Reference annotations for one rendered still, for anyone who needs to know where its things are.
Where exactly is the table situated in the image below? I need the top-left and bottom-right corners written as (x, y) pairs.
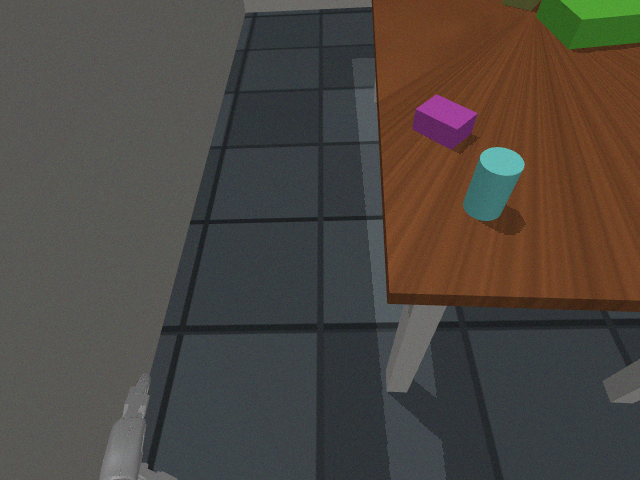
top-left (372, 0), bottom-right (640, 403)

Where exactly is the left robot hand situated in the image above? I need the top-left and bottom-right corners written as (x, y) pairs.
top-left (99, 372), bottom-right (178, 480)

